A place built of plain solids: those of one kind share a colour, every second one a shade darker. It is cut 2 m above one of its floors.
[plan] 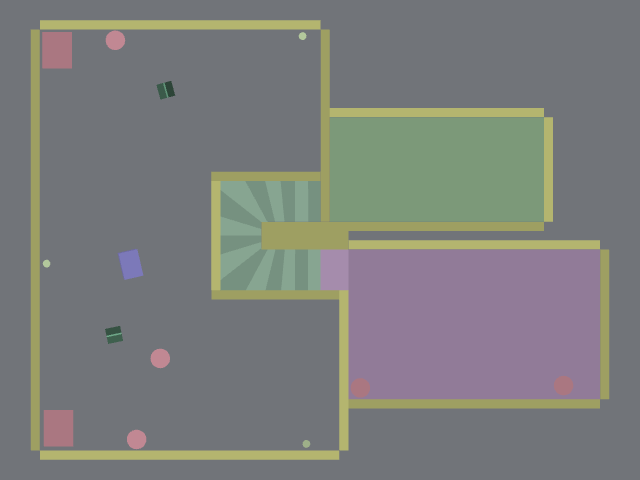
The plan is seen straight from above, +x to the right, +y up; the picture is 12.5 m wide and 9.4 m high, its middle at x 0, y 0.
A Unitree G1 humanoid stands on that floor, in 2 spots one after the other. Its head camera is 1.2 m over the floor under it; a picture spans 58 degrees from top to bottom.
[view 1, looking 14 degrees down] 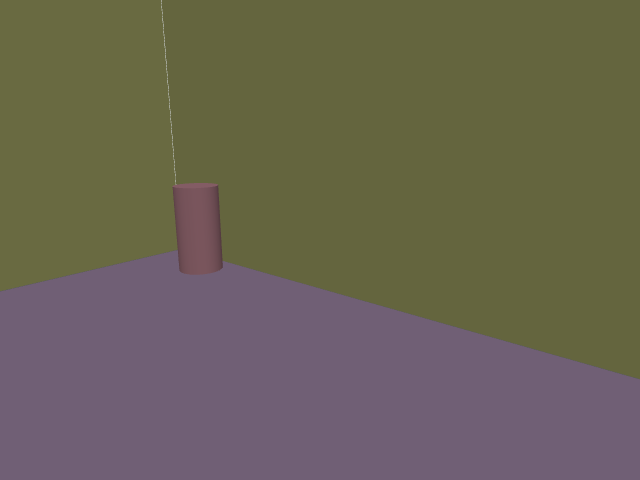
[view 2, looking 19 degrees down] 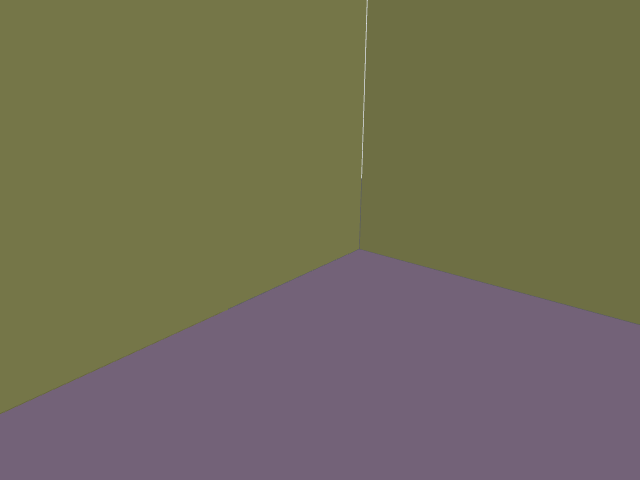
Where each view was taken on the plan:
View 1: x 1.57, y -0.61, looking -51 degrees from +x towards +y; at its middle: wall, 3.33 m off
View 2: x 2.79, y -2.04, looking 40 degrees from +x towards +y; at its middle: wall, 3.05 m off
